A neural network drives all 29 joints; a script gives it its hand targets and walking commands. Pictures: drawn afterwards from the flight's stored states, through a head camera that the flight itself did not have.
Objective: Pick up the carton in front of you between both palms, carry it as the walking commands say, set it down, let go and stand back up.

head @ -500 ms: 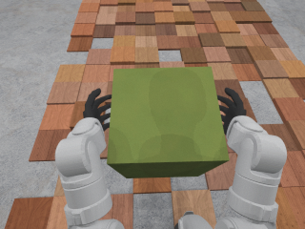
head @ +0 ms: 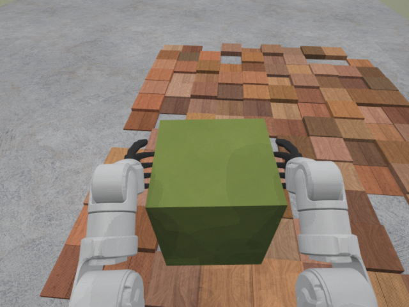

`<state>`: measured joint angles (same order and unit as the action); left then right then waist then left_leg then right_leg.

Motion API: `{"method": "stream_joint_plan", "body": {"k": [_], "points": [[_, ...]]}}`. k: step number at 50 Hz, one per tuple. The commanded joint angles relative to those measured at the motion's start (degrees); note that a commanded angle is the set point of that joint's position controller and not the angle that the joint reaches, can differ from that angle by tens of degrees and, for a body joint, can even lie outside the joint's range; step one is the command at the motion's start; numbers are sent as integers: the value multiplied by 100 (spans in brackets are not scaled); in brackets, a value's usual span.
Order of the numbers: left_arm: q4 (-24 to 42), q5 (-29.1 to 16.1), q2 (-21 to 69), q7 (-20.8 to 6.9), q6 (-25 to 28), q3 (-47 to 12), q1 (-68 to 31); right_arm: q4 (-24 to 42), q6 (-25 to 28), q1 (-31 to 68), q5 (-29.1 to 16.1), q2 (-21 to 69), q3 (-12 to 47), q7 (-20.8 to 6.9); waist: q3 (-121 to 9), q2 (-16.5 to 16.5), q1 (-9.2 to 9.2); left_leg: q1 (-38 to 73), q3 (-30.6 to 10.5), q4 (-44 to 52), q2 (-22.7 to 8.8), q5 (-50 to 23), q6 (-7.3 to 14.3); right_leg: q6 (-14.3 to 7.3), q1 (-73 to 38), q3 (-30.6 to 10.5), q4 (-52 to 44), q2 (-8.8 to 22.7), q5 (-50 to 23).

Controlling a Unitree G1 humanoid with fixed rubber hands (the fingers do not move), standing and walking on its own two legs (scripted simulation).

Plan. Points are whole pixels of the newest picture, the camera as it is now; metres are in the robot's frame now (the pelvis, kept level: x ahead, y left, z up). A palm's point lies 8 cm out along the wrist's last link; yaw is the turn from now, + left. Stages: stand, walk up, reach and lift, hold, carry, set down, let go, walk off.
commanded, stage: carry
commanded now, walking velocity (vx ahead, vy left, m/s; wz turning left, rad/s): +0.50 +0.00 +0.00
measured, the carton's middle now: (213, 195) +0.36 +0.02 +0.04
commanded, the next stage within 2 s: none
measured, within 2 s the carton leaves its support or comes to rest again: neither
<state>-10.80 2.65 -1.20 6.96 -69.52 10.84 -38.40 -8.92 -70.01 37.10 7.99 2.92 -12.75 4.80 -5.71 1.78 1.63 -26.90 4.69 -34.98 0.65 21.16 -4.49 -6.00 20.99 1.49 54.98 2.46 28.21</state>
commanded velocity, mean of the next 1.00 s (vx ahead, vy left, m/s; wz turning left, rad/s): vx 0.14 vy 0.00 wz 0.00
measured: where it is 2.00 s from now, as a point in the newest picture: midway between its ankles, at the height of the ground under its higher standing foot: (205, 262)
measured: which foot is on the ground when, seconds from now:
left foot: down 0.00-0.32, up 0.34-0.64, down 0.66-1.00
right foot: up 0.00-0.30, down 0.32-0.66, up 0.68-1.00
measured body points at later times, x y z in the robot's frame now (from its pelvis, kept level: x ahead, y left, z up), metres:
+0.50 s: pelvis +0.27 +0.00 +0.02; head +0.37 +0.01 +0.46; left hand +0.65 +0.18 +0.14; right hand +0.68 -0.12 +0.14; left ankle +0.24 +0.12 -0.64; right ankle +0.26 -0.07 -0.71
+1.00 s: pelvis +0.47 +0.05 +0.04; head +0.54 +0.06 +0.48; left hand +0.87 +0.18 +0.14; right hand +0.84 -0.12 +0.14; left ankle +0.53 +0.10 -0.69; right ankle +0.47 -0.08 -0.70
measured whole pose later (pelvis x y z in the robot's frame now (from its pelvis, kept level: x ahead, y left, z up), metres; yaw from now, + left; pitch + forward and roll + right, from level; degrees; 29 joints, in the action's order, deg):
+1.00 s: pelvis +0.47 +0.05 +0.04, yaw -1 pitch +5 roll +0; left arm -3.6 5.1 1.5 6.9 -73.9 15.0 -44.9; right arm -1.1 -73.5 41.6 5.2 2.6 -16.9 6.6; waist 4.2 1.7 -1.8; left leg -23.7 11.0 -25.9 1.3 -21.5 11.4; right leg 2.1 19.4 -1.0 28.7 0.4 10.9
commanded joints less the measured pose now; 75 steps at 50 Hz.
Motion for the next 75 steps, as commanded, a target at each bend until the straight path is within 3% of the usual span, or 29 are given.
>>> {"method": "stream_joint_plan", "body": {"k": [1,4,11,15,16,17,18,19,22,26,29,31,32,33,34,35,36,38,41,48,50,52,54,55,57,59,62,66,75], "points": [[118,-2525,6851,-1541,148,-3427,-4120,354,291,3916,-2569,5745,3309,-1201,-2190,-758,-669,3985,-3094,1316,-1935,-1984,1585,556,2747,-190,1327,-119,-269],[445,-2456,7050,-1374,284,-3310,-4251,1195,458,4965,-3166,6295,3742,-1157,-2223,-695,-556,3638,-2471,1373,-1470,-1781,1385,572,2307,-149,589,-102,-884],[1448,-1983,6485,-884,347,-3306,-4032,1980,406,5147,-3634,6360,4078,-1133,-2348,-982,-579,3649,-1735,1297,-1264,-2712,1374,515,1279,312,-1744,-467,-1367],[1835,-1855,6034,-845,229,-3473,-3851,2000,272,4694,-3521,6122,4201,-1126,-2669,-698,15,2403,-480,-277,-616,-5473,771,40,-1706,771,-3272,-714,-2943],[1844,-1872,5937,-891,188,-3500,-3581,1971,242,4686,-3448,5914,4233,-1113,-2795,-375,455,1285,-473,-1148,-417,-3692,552,-210,-2988,77,-3337,-3,-3589],[1914,-1966,5804,-943,134,-3515,-3614,1828,188,4582,-3380,5819,4228,-1104,-3071,573,338,-13,-427,-2081,-49,545,452,-400,-4366,-1140,-2419,1237,-6649],[1814,-1860,5546,-949,136,-3492,-3610,1799,111,4497,-3380,5843,4090,-1083,-3499,1505,467,-1711,-555,-3580,361,1539,279,-1614,-5685,-2684,-2307,2089,-7347],[1956,-2015,5657,-975,104,-3616,-3617,2004,71,4627,-3249,5574,4046,-1038,-3606,1064,530,-2137,-807,-4217,54,1425,473,-1671,-5672,-2599,-2283,2070,-6861],[2904,-2664,5834,-1074,-60,-3892,-4825,2423,-50,4939,-2983,5242,3779,-871,-2835,186,473,-2364,-648,-3068,-170,744,572,-900,-4809,-1814,-2480,1438,-6708],[3066,-3063,5750,-1195,-363,-3911,-5307,2333,-249,4577,-2308,4692,3280,-611,-2833,478,446,-2007,-393,-1765,-24,-193,546,-707,-4420,-1309,-2430,1147,-7220],[2687,-3124,5753,-1311,-504,-3829,-5330,2129,-375,4605,-1953,4409,3113,-535,-2706,532,351,-62,291,301,499,-1984,517,-284,-3000,-303,-2358,461,-6895],[2204,-3091,5757,-1371,-555,-3765,-5368,1858,-467,4710,-1925,4354,3155,-582,-2756,631,52,1378,254,1034,325,-3449,724,-11,-2182,38,-1878,461,-6045],[1945,-3064,5770,-1396,-585,-3720,-5403,1749,-513,4787,-1953,4332,3169,-626,-2788,444,-135,2203,273,1365,189,-4129,786,167,-1722,158,-1484,319,-5401],[1646,-3000,5721,-1414,-620,-3678,-5409,1602,-570,4899,-2007,4323,3155,-686,-2738,56,-259,3001,-244,1231,-480,-5577,842,343,-1049,172,-959,148,-3744],[1397,-2961,5751,-1414,-688,-3591,-5493,1339,-623,4922,-2001,4251,3041,-732,-3256,-1055,-263,4524,-1738,234,-2061,-9290,1510,611,274,59,74,-280,-22],[1137,-2901,5797,-1380,-755,-3398,-5377,975,-653,4735,-2018,4232,2940,-755,-3846,-1352,-478,5009,-2256,114,-2458,-9034,2270,653,741,-470,706,-358,856],[1118,-2808,5873,-1359,-771,-3300,-5385,952,-635,4723,-2161,4469,2929,-814,-3761,-1093,-537,4522,-2226,513,-2317,-7493,2318,599,782,-659,670,-263,770],[1098,-2651,6207,-1356,-763,-3173,-5508,1262,-606,5194,-2492,5120,3018,-937,-3190,-562,-462,3859,-1853,1031,-1850,-6485,1746,638,579,-574,-212,-131,273],[994,-2463,6626,-1298,-663,-3132,-5327,1402,-542,5602,-2814,5831,3215,-1088,-3022,-766,-377,3640,-1339,1299,-1501,-6482,1303,780,187,-490,-1212,-186,-353],[1181,-2101,6807,-1122,-303,-3372,-4547,1377,-302,5084,-3045,6252,3601,-1283,-3125,-934,-342,3602,-634,1091,-1190,-6299,1387,807,-116,-129,-2399,-364,-1543],[1016,-2040,6716,-1158,-210,-3370,-4393,1282,-170,5082,-3012,6229,3741,-1301,-2901,-710,-388,3390,-331,874,-859,-5554,1458,817,-474,140,-3518,-379,-2681],[970,-2068,6655,-1247,-124,-3397,-4295,1046,-22,4896,-2964,6213,3869,-1298,-2819,-490,-287,2364,-315,628,-631,-3941,1285,658,-1645,-143,-4122,144,-4189],[810,-1990,6433,-1334,-85,-3380,-4305,1063,16,4790,-3047,6384,3966,-1282,-2502,937,-152,-64,49,347,-58,-1074,769,-118,-3440,-674,-2343,1125,-8204],[644,-1990,6435,-1350,-31,-3300,-4026,1072,17,4875,-3071,6353,3939,-1283,-2538,1228,-11,-621,-89,447,58,-363,672,-423,-3871,-895,-2228,1251,-8300],[712,-2051,6359,-1356,64,-3288,-3930,1114,58,5032,-3190,6383,3982,-1288,-2660,991,281,-970,-233,417,139,-457,533,-547,-4213,-1091,-2143,1205,-7888],[974,-2176,6410,-1322,98,-3371,-4147,1146,75,5063,-3281,6395,3916,-1288,-2767,590,193,-134,-278,940,42,-1301,509,-398,-3463,-768,-1999,1027,-6971],[1205,-2317,6537,-1282,73,-3493,-4377,875,102,4790,-3100,6222,3722,-1252,-2893,-60,-82,2141,-607,597,-491,-4329,845,242,-1319,-228,-1968,367,-5002],[1382,-2588,6663,-1290,10,-3712,-4724,973,116,4584,-2987,6123,3592,-1127,-2707,-865,-265,3121,-986,496,-1209,-7379,1192,507,-430,32,-2449,-137,-1646],[778,-2568,6710,-1366,-4,-3435,-4253,1010,100,4452,-2829,5976,3561,-1010,-2833,-251,-248,2527,-612,377,-812,-6083,1113,510,-1111,-74,-2153,129,-3715]]}}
